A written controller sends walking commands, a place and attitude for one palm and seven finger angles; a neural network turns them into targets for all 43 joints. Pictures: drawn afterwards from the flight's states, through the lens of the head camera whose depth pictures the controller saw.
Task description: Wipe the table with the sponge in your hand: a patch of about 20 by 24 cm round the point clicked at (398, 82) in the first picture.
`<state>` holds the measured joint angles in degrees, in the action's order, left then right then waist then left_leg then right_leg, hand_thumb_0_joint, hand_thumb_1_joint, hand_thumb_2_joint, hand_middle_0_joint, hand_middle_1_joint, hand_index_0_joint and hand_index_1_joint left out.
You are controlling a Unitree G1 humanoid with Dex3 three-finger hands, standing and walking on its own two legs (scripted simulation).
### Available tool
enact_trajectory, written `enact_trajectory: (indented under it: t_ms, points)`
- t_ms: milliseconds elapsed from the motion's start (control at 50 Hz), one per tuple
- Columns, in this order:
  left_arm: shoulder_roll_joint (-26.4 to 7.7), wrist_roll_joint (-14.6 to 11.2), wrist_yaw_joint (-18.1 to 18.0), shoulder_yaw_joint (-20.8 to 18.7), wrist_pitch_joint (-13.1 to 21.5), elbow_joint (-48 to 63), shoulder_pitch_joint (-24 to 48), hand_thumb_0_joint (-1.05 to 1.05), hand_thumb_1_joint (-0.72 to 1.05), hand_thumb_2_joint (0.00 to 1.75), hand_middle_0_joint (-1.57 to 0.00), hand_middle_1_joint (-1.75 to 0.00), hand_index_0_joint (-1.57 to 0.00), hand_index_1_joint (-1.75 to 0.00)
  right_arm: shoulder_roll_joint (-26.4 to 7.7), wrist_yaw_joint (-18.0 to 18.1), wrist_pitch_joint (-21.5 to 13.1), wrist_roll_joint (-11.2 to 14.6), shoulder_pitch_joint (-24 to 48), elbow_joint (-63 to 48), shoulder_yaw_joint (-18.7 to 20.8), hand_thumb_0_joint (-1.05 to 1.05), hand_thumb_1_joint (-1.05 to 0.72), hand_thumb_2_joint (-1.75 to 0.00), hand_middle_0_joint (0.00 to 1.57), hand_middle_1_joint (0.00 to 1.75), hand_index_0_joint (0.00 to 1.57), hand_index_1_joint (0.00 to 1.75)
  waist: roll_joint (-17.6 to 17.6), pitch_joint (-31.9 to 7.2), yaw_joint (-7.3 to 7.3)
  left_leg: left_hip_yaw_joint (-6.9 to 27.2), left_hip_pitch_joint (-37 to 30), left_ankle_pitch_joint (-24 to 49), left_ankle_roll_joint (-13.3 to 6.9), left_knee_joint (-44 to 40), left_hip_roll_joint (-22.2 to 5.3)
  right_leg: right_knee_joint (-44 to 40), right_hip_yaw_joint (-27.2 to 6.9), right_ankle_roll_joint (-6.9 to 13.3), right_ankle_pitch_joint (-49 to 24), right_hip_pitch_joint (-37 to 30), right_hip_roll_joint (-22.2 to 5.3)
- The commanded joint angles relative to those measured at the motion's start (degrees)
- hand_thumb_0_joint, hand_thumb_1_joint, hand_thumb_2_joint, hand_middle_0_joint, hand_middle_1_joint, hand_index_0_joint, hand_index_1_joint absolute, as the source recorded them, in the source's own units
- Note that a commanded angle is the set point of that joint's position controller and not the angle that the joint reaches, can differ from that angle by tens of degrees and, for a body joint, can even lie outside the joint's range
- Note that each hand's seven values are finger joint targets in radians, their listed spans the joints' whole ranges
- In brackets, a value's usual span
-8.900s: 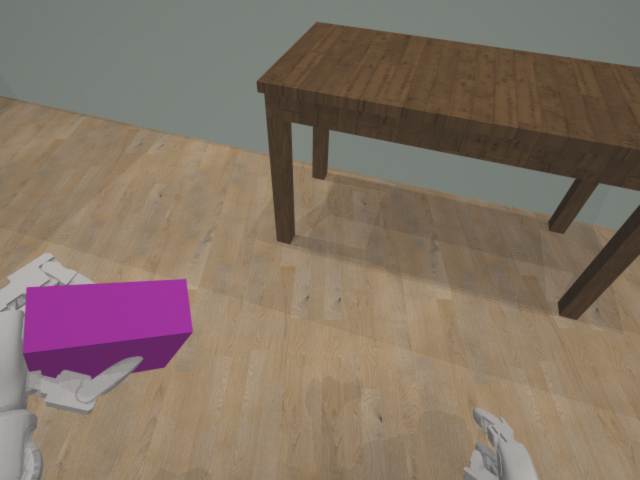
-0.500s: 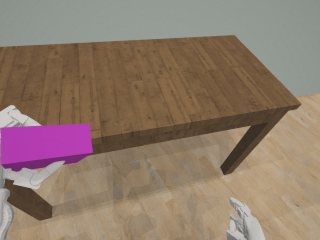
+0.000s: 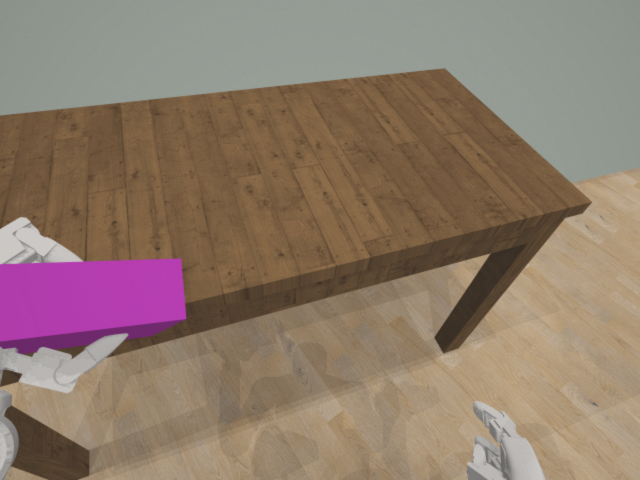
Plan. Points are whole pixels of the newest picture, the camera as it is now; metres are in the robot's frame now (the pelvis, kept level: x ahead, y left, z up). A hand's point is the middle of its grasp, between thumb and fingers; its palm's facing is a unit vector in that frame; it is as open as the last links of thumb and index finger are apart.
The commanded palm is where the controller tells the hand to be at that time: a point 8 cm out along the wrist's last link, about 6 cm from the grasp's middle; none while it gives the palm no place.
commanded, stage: shuffle to correct the standing spot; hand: left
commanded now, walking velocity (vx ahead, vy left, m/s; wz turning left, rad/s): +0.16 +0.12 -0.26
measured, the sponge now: (118, 306) +0.24 +0.21 +0.15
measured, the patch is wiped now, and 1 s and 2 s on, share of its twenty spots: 0.00 0.00 0.00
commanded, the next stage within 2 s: come to a stop and stand still in 1.28 s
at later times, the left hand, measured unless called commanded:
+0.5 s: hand (34, 294) +0.23 +0.27 +0.18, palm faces +0.40 -0.82 -0.41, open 9.2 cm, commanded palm +0.18 +0.29 +0.19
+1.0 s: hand (4, 256) +0.26 +0.31 +0.18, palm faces +0.39 -0.84 -0.39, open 9.2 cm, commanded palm +0.21 +0.35 +0.19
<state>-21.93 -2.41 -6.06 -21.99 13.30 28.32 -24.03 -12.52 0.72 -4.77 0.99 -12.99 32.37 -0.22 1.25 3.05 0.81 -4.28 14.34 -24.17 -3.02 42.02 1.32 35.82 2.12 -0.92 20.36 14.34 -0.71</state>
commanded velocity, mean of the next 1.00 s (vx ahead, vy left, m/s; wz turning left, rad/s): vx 0.17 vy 0.10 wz -0.03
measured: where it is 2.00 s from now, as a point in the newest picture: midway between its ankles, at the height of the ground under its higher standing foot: outside the picture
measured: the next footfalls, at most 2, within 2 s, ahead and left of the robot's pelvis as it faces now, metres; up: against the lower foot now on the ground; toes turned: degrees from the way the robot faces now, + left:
right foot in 0.36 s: +0.13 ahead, +0.01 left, +0.00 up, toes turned -5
left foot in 0.68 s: +0.16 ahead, +0.19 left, +0.00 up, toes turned -6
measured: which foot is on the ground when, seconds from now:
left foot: down 0.00-0.38, up 0.40-0.66, down 0.68-1.00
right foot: down 0.00-0.08, up 0.10-0.34, down 0.36-1.00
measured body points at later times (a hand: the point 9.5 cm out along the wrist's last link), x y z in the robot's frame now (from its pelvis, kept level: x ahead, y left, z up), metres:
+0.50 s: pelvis +0.01 +0.02 +0.00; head +0.02 +0.02 +0.45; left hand +0.20 +0.31 +0.20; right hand +0.16 -0.22 -0.09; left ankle +0.00 +0.13 -0.63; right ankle +0.09 -0.06 -0.72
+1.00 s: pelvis +0.04 +0.07 +0.01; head +0.05 +0.07 +0.46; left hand +0.24 +0.35 +0.20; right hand +0.17 -0.16 -0.09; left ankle +0.05 +0.19 -0.67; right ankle +0.06 -0.02 -0.72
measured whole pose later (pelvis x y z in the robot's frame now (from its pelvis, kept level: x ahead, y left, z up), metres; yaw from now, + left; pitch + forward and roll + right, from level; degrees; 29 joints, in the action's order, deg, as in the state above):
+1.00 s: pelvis +0.04 +0.07 +0.01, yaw -2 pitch -1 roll +1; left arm -18.5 -0.5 -6.3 -20.4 12.6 25.8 -23.8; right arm -11.3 0.9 -6.9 0.7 -15.1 38.2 -0.4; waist 0.5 1.9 -1.4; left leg -1.9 25.5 -23.0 -1.1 55.9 -0.2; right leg 33.3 6.0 3.6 16.0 16.2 -0.7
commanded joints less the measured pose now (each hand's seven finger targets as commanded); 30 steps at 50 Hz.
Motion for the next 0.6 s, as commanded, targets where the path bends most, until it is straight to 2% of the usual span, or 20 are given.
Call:
enact_trajectory:
  t_ms: [0, 20, 40, 60, 80, 140, 160, 220, 280, 300, 320, 340, 360, 380, 400, 440, 460, 500, 540, 580]
  points:
    - [-9.8, -1.1, -1.8, -7.8, 4.4, 13.1, 3.4, 0.00, 0.10, 1.30, -1.20, -1.60, -1.20, -1.60, -5.7, 0.1, -2.7, -0.3, 5.0, -8.0, 2.5, 0.00, -0.90, -0.90, 0.20, 0.30, 0.20, 0.30, 0.2, -8.5, -0.14, 3.6, 3.5, 9.5, 1.9, -11.1, -1.8, -3.9, -14.7, 9.5, -25.1, -8.3, -11.7]
    - [-9.5, -1.1, -1.6, -7.4, 4.3, 12.7, 3.6, 0.00, 0.10, 1.30, -1.20, -1.60, -1.20, -1.60, -6.0, 0.6, -2.7, -0.3, 5.1, -7.9, 2.5, 0.00, -0.90, -0.90, 0.20, 0.30, 0.20, 0.30, -5.0, -7.3, 0.37, 5.2, -3.0, 15.3, 1.3, -17.4, -3.0, 1.4, -8.5, 6.3, -21.9, -2.7, -5.7]
    - [-8.4, -0.8, -1.3, -6.2, 4.3, 13.1, 3.9, 0.00, 0.10, 1.30, -1.20, -1.60, -1.20, -1.60, -6.8, 0.9, -3.0, -0.1, 5.3, -8.6, 2.8, 0.00, -0.90, -0.90, 0.20, 0.30, 0.20, 0.30, -12.2, -6.3, 0.22, 11.8, -9.5, 28.0, 0.3, -19.6, -7.9, 8.4, -1.5, 3.1, -16.6, 5.0, 0.1]
    - [-8.7, -0.5, -1.2, -5.4, 4.3, 13.9, 4.7, 0.00, 0.10, 1.30, -1.20, -1.60, -1.20, -1.60, -6.3, 0.8, -3.5, -0.4, 4.3, -8.9, 3.0, 0.00, -0.90, -0.90, 0.20, 0.30, 0.20, 0.30, -14.0, -6.4, 0.68, 16.4, -19.2, 44.3, 0.0, -19.7, -11.8, 14.3, 2.5, 2.0, -2.0, 15.0, 2.0]
    - [-10.4, -0.2, -1.0, -6.0, 4.2, 15.7, 6.7, 0.00, 0.10, 1.30, -1.20, -1.60, -1.20, -1.60, -6.5, 0.5, -4.0, -1.1, 4.9, -8.6, 3.2, 0.00, -0.90, -0.90, 0.20, 0.30, 0.20, 0.30, -16.2, -7.2, 0.65, 18.4, -27.5, 51.6, 0.8, -19.0, -13.3, 20.3, 2.7, 2.1, 5.4, 22.9, 2.4]
    - [-7.8, 0.3, -1.0, -4.1, 2.4, 12.8, 4.5, 0.00, 0.10, 1.30, -1.20, -1.60, -1.20, -1.60, -6.5, 0.0, -3.6, -1.1, 2.9, -8.0, 4.1, 0.00, -0.90, -0.90, 0.20, 0.30, 0.20, 0.30, -8.0, -4.3, 0.72, 16.3, -23.0, 43.2, -3.6, -19.1, -14.1, 24.6, 1.7, 2.8, 5.0, 26.2, 0.6]
    - [-8.4, 0.3, -1.2, -5.0, 2.2, 12.2, 3.5, 0.00, 0.10, 1.30, -1.20, -1.60, -1.20, -1.60, -6.5, 0.0, -3.5, -0.9, 3.2, -7.9, 4.1, 0.00, -0.90, -0.90, 0.20, 0.30, 0.20, 0.30, -8.2, -3.3, 0.43, 15.5, -19.8, 41.0, -4.3, -20.0, -14.2, 23.3, 2.0, 2.7, 3.9, 24.8, 0.1]
    - [-9.7, 0.4, -1.1, -6.6, 2.3, 12.9, 1.0, 0.00, 0.10, 1.30, -1.20, -1.60, -1.20, -1.60, -6.0, 0.2, -3.5, -0.8, 4.3, -8.3, 3.3, 0.00, -0.90, -0.90, 0.20, 0.30, 0.20, 0.30, -10.5, -4.0, -0.77, 10.2, -11.8, 41.1, -1.7, -20.9, -11.7, 14.2, 5.2, 3.0, -2.3, 15.2, -0.2]
    - [-11.6, -0.2, -0.8, -9.3, 2.3, 11.3, -1.0, 0.00, 0.10, 1.30, -1.20, -1.60, -1.20, -1.60, -6.1, 0.6, -2.9, -0.7, 5.5, -9.0, 2.6, 0.00, -0.90, -0.90, 0.20, 0.30, 0.20, 0.30, -9.0, -8.0, -2.27, 4.7, -2.5, 44.1, 1.1, -11.8, -9.3, -2.0, 8.9, 4.0, -9.8, -4.4, 1.6]
    - [-10.8, -0.7, -0.7, -9.0, 2.6, 10.9, -0.5, 0.00, 0.10, 1.30, -1.20, -1.60, -1.20, -1.60, -6.1, 0.7, -2.7, -0.4, 6.1, -9.3, 2.6, 0.00, -0.90, -0.90, 0.20, 0.30, 0.20, 0.30, -6.6, -9.9, -2.95, 5.4, 5.1, 39.3, 1.8, -4.1, -8.1, -7.3, 7.9, 4.9, -14.8, -15.9, 1.2]
    - [-11.4, -0.7, -0.6, -9.8, 2.8, 9.7, -0.3, 0.00, 0.10, 1.30, -1.20, -1.60, -1.20, -1.60, -6.4, 0.6, -2.6, 0.0, 6.3, -9.1, 3.1, 0.00, -0.90, -0.90, 0.20, 0.30, 0.20, 0.30, 0.6, -12.3, -3.95, 2.9, 14.7, 30.3, 2.3, 10.5, -5.1, -9.3, 1.3, 8.1, -19.3, -26.7, -3.8]
    - [-13.2, -1.2, -0.5, -11.0, 3.3, 8.0, 0.6, 0.00, 0.10, 1.30, -1.20, -1.60, -1.20, -1.60, -6.2, 0.4, -3.1, 0.0, 5.5, -9.3, 4.0, 0.00, -0.90, -0.90, 0.20, 0.30, 0.20, 0.30, 12.6, -15.5, -3.26, 0.5, 23.7, 6.9, 2.1, 31.8, 1.5, -13.2, -21.6, 15.6, -22.5, -28.8, -18.3]
    - [-13.1, -2.0, -0.6, -13.0, 3.6, 5.8, 0.2, 0.00, 0.10, 1.30, -1.20, -1.60, -1.20, -1.60, -7.8, 0.3, -3.2, -1.0, 3.5, -8.5, 4.5, 0.00, -0.90, -0.90, 0.20, 0.30, 0.20, 0.30, 9.3, -11.9, -1.54, 7.8, 24.9, -2.8, 1.4, 41.5, 0.6, -20.8, -35.5, 17.1, -8.8, -15.4, -25.2]
    - [-11.8, -2.1, 0.4, -11.1, 3.4, 7.8, 2.0, 0.00, 0.10, 1.30, -1.20, -1.60, -1.20, -1.60, -8.3, -0.7, -1.9, -0.4, 1.9, -8.2, 5.5, 0.00, -0.90, -0.90, 0.20, 0.30, 0.20, 0.30, 8.6, -10.2, -1.68, 10.9, 23.4, -2.9, 2.0, 44.0, -0.2, -25.9, -41.2, 16.1, 11.2, -6.5, -25.3]
    - [-10.1, -1.6, 0.9, -8.5, 3.2, 9.4, 4.3, 0.00, 0.10, 1.30, -1.20, -1.60, -1.20, -1.60, -7.4, -1.4, -1.4, -0.6, 3.4, -7.9, 4.7, 0.00, -0.90, -0.90, 0.20, 0.30, 0.20, 0.30, 5.7, -5.6, -1.06, 12.5, 24.2, 0.4, 2.4, 42.3, -3.3, -26.1, -37.2, 16.0, 18.9, 0.6, -24.4]
    - [-8.2, -0.1, 1.0, -5.1, 2.9, 9.1, 7.2, 0.00, 0.10, 1.30, -1.20, -1.60, -1.20, -1.60, -6.1, -1.4, -1.2, -0.7, 3.8, -6.1, 2.9, 0.00, -0.90, -0.90, 0.20, 0.30, 0.20, 0.30, -0.6, -2.8, 0.13, 8.6, 18.3, 6.1, 3.0, 35.3, -6.3, -26.0, -21.4, 13.1, 13.0, 12.2, -19.3]
    - [-8.3, 0.2, 0.6, -4.3, 2.7, 9.7, 8.6, 0.00, 0.10, 1.30, -1.20, -1.60, -1.20, -1.60, -5.7, -0.9, -1.7, -1.0, 3.5, -5.6, 2.4, 0.00, -0.90, -0.90, 0.20, 0.30, 0.20, 0.30, -0.3, -3.8, 0.19, 5.9, 13.6, 8.1, 2.8, 29.2, -5.8, -26.4, -15.7, 11.3, 11.8, 15.7, -17.0]
    - [-9.6, 0.6, -0.3, -4.1, 2.5, 12.0, 9.3, 0.00, 0.10, 1.30, -1.20, -1.60, -1.20, -1.60, -5.1, 0.7, -3.3, -1.2, 4.0, -5.6, 2.0, 0.00, -0.90, -0.90, 0.20, 0.30, 0.20, 0.30, 2.2, -6.1, -0.69, 1.3, 4.8, 6.7, 2.0, 14.8, -4.0, -27.1, -11.0, 9.8, 15.8, 18.1, -15.0]
    - [-10.4, 0.9, -1.0, -4.7, 1.9, 14.2, 8.4, 0.00, 0.10, 1.30, -1.20, -1.60, -1.20, -1.60, -4.9, 1.9, -5.3, -1.8, 4.4, -6.3, 2.2, 0.00, -0.90, -0.90, 0.20, 0.30, 0.20, 0.30, 5.2, -8.2, -1.73, -3.8, -1.1, 3.4, 1.4, 0.8, -1.0, -27.2, -11.1, 8.8, 22.4, 14.1, -13.8]
    - [-11.6, 0.8, -1.7, -6.7, 1.6, 14.0, 5.5, 0.00, 0.10, 1.30, -1.20, -1.60, -1.20, -1.60, -5.0, 3.0, -6.5, -1.8, 4.8, -6.4, 2.0, 0.00, -0.90, -0.90, 0.20, 0.30, 0.20, 0.30, 2.6, -8.6, -2.02, -5.3, -5.2, 2.6, 0.8, -11.2, 0.4, -22.8, -8.4, 7.5, 21.0, 10.2, -11.0]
